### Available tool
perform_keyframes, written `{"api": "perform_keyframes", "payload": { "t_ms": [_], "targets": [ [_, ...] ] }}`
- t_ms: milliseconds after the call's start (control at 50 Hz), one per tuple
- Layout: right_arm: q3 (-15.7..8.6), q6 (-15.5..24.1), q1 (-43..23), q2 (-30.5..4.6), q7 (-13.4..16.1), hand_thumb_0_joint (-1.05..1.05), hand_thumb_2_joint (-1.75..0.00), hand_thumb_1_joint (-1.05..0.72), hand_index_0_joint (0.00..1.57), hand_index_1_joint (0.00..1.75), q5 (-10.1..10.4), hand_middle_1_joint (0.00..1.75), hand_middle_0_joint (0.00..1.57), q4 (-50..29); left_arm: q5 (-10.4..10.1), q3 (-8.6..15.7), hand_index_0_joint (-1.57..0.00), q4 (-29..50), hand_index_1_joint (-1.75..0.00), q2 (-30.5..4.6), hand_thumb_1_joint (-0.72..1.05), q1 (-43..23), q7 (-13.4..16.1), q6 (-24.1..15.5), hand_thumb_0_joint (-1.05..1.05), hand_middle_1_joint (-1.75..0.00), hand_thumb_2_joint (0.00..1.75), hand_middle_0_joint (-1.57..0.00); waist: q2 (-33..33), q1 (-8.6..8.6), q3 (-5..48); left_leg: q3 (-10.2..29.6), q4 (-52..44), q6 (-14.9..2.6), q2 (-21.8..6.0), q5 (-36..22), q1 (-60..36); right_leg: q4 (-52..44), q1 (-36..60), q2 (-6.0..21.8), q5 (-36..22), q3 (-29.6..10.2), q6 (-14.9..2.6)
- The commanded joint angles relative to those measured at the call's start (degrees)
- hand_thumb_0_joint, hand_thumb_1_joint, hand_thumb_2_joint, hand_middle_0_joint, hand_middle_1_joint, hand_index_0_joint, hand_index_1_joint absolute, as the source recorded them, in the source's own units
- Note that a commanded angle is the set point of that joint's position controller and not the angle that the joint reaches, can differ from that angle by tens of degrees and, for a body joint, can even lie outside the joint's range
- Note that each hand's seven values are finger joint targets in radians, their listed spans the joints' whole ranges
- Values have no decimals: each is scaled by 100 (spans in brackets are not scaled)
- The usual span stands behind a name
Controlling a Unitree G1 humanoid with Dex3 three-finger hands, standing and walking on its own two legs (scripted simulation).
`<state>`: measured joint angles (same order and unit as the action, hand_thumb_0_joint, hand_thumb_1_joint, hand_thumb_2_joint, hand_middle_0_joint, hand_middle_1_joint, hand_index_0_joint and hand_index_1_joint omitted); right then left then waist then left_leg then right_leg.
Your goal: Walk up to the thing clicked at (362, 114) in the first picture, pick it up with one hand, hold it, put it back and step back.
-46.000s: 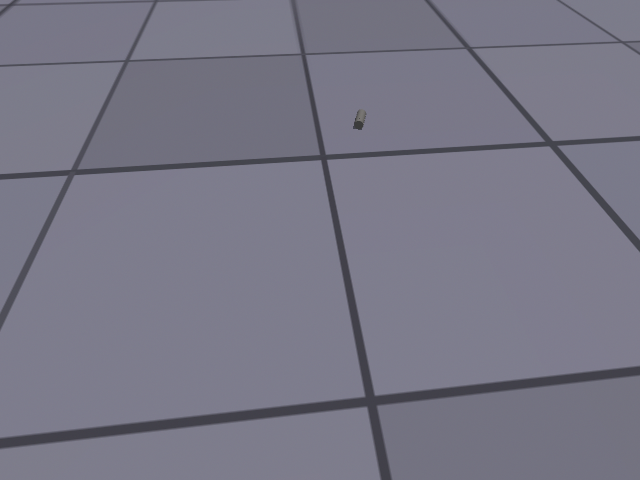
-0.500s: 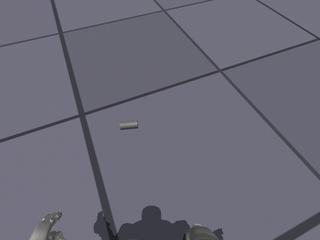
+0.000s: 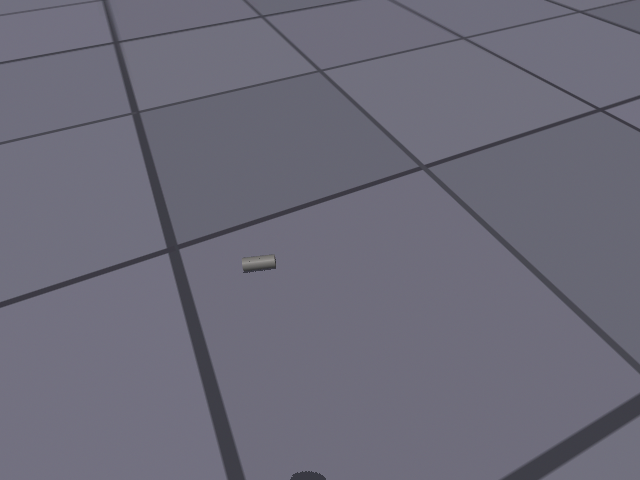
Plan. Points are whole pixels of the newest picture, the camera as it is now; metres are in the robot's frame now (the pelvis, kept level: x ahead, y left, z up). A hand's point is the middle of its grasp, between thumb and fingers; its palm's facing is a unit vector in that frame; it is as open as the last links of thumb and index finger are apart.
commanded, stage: step back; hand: left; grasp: from above
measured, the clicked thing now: (259, 262) +1.05 +0.32 -0.74
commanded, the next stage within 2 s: stand in 0.80 s
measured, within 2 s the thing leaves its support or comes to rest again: neither
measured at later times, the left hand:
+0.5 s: hand out of the picture +0.10 +0.26 -0.14, palm faces +0.05 -0.92 -0.39, open 7.4 cm
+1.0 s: hand out of the picture +0.14 +0.27 -0.15, palm faces +0.00 -0.94 -0.34, open 7.4 cm
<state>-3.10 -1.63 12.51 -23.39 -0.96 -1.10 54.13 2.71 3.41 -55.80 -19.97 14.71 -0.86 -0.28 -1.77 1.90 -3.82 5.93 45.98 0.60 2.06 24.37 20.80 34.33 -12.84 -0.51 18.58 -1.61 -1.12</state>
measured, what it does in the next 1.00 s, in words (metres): steps on the spot: left foot, then right foot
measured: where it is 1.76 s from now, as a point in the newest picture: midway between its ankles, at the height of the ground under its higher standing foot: outside the picture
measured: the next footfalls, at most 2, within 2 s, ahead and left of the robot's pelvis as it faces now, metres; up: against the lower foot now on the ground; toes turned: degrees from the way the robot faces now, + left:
left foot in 0.06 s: +0.06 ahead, +0.13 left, +0.00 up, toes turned -2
right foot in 0.36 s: +0.08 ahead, -0.12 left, +0.00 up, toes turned +0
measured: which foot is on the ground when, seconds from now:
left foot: up 0.00-0.04, down 0.06-0.38, up 0.40-0.62, down 0.64-1.00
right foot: down 0.00-0.12, up 0.14-0.34, down 0.36-1.00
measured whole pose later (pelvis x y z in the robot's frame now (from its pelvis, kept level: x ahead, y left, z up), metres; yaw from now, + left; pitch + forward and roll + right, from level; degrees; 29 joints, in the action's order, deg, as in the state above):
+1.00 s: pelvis +0.07 +0.01 +0.01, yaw +1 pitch -3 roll +0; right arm -0.6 1.1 2.6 -19.1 -1.0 -0.2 61.2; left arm 0.0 -0.6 -62.7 -20.3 6.9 -0.4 -1.2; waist -0.2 0.5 -4.8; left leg -2.5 27.3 0.4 -1.9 12.0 12.6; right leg 26.3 -6.1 1.6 17.5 0.5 1.3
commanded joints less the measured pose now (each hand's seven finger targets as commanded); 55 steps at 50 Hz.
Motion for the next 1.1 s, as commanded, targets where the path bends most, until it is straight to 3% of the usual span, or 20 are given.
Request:
{"api": "perform_keyframes", "payload": {
  "t_ms": [0, 40, 100, 160, 320, 340, 360, 380, 400, 480, 580, 620, 640, 660, 680, 760, 800, 820, 920, 1080],
  "targets": [
    [-224, 316, -267, -868, 30, 0, -90, -90, 20, 30, -63, 30, 20, -356, -7, 435, -20, 606, -30, -1717, 90, -662, 72, -177, 0, -30, 90, -20, 1177, -8, -216, -432, -1286, 3, -80, 192, -219, -1809, -434, 1332, 1986, -1513, -800],
    [-307, 388, -11, -885, 52, 0, -90, -90, 20, 30, -77, 30, 20, -176, -22, 303, -20, 578, -30, -1539, 90, -582, 39, -100, 0, -30, 90, -20, 810, -136, -48, -458, -2145, -155, 48, -316, -1295, -1264, -822, 1034, 1578, -1003, -586],
    [-480, 453, 365, -1596, 68, 0, -90, -90, 20, 30, -118, 30, 20, -145, -166, 283, -20, 532, -30, -1420, 90, -892, 49, -75, 0, -30, 90, -20, -477, -432, -68, 2842, -3593, -1215, -1941, 2613, -994, 1245, -1680, 89, 1307, 82, -57],
    [-399, 545, 23, -1342, 105, 0, -90, -90, 20, 30, -130, 30, 20, -248, -181, 279, -20, 434, -30, -1386, 90, -523, 24, -145, 0, -30, 90, -20, -454, -177, -172, 2084, -3334, -1170, -1633, 1108, -1085, 1442, -1667, 368, 862, -219, -49],
    [-345, 316, -187, -1116, 54, 0, -90, -90, 20, 30, -26, 30, 20, -338, -73, 318, -20, 159, -30, -1173, 90, -209, 59, -244, 0, -30, 90, -20, -571, 33, 286, 635, -2075, -702, -986, -159, -63, -983, 641, -173, -91, 577, -115],
    [-253, 311, -222, -863, 73, 0, -90, -90, 20, 30, 16, 30, 20, -390, -33, 364, -20, 106, -30, -1293, 90, -30, 102, -278, 0, -30, 90, -20, -209, 161, 438, 487, -1569, -501, -819, -341, 454, -1136, 1368, 94, -200, 133, -186],
    [-153, 329, -381, -556, 84, 0, -90, -90, 20, 30, 43, 30, 20, -520, 10, 469, -20, 80, -30, -1706, 90, 217, 147, -304, 0, -30, 90, -20, 863, 359, 424, 75, -368, -216, -48, 245, 1534, -1698, 1728, 1130, 1032, -1678, -569],
    [-197, 301, -319, -707, 157, 0, -90, -90, 20, 30, -17, 30, 20, -459, -7, 555, -20, 141, -30, -2104, 90, 46, 131, -299, 0, -30, 90, -20, 1174, 316, 95, -90, 553, -155, 49, 878, 1594, -2328, 973, 2263, 2250, -2793, -1100],
    [-276, 329, -123, -1004, 185, 0, -90, -90, 20, 30, -41, 30, 20, -360, -27, 559, -20, 344, -30, -2083, 90, -292, 113, -321, 0, -30, 90, -20, 856, 150, -192, 127, 896, -129, -210, 796, 1523, -2241, 625, 2554, 1775, -3022, -1438],
    [-248, 398, 144, -866, 106, 0, -90, -90, 20, 30, -35, 30, 20, -55, -121, 390, -20, 394, -30, -1617, 90, -618, 132, -396, 0, -30, 90, -20, 806, -51, -183, 8, 302, -73, -417, -10, 756, -1720, 247, 1685, -715, -1145, -969],
    [-205, 397, 81, -642, 98, 0, -90, -90, 20, 30, -51, 30, 20, 71, -202, 245, -20, 443, -30, -1596, 90, -913, 128, -254, 0, -30, 90, -20, 997, -217, 341, -932, -1505, -67, -242, -1230, -766, -609, -80, 1263, -2647, -130, -630],
    [-275, 432, 122, -840, 173, 0, -90, -90, 20, 30, -73, 30, 20, 147, -225, 135, -20, 494, -30, -1354, 90, -828, 137, -168, 0, -30, 90, -20, 416, -286, 581, -560, -2031, -220, -480, -2417, -1498, 38, -359, 983, -2279, -1, -316],
    [-331, 462, 92, -1128, 213, 0, -90, -90, 20, 30, -104, 30, 20, 131, -270, 74, -20, 521, -30, -1163, 90, -718, 135, -137, 0, -30, 90, -20, -290, -220, 820, 374, -2142, -466, -1275, -3065, -1706, 513, -618, 585, -1437, 171, -97],
    [-323, 458, -248, -1414, 216, 0, -90, -90, 20, 30, -39, 30, 20, -2, -356, 87, -20, 430, -30, -1195, 90, -632, 159, -48, 0, -30, 90, -20, -576, -152, 946, 1201, -2337, -1147, -1944, -2663, -1136, 791, -388, 169, 74, 276, 6],
    [-347, 439, -437, -1454, 214, 0, -90, -90, 20, 30, -19, 30, 20, 3, -305, 120, -20, 304, -30, -1301, 90, -685, 182, 0, 0, -30, 90, -20, -609, -174, 782, 1406, -2500, -1370, -2125, -2268, -786, 912, -166, 185, 1036, 191, -21],
    [-203, 401, -994, -1192, 233, 0, -90, -90, 20, 30, -34, 30, 20, 43, -237, 83, -20, 9, -30, -1211, 90, -311, 169, -88, 0, -30, 90, -20, -732, 65, 713, 392, -1946, -772, -1545, -2650, -716, -385, 96, 327, -226, 79, -77],
    [-61, 370, -806, -662, 147, 0, -90, -90, 20, 30, 119, 30, 20, 110, -169, -4, -20, -122, -30, -1412, 90, -384, 156, -246, 0, -30, 90, -20, -95, -141, 1006, -223, -1377, -187, -798, -2589, -821, -1328, 675, 1117, -1712, -939, -204],
    [-74, 336, -671, -735, 144, 0, -90, -90, 20, 30, 141, 30, 20, 183, -193, 37, -20, -119, -30, -1668, 90, -794, 134, -254, 0, -30, 90, -20, 57, -403, 758, -308, -1836, -161, -665, -1953, -1169, -1106, 105, 1159, -1678, -923, -320],
    [-25, 400, -939, -883, 101, 0, -90, -90, 20, 30, 79, 30, 20, 457, -282, -117, -20, -301, -30, -1299, 90, -989, 137, -240, 0, -30, 90, -20, 271, -264, 801, -157, -2112, -299, -1038, -3332, -1735, -1217, 440, 740, -2158, -271, 25],
    [25, 377, -1238, -798, 100, 0, -90, -90, 20, 30, 91, 30, 20, 643, -256, -125, -20, -477, -30, -1231, 90, -1096, 138, -214, 0, -30, 90, -20, 218, -197, 637, -247, -2592, -167, -1003, -2852, -1682, -1666, 664, 789, -1797, -224, 46]
  ]
}}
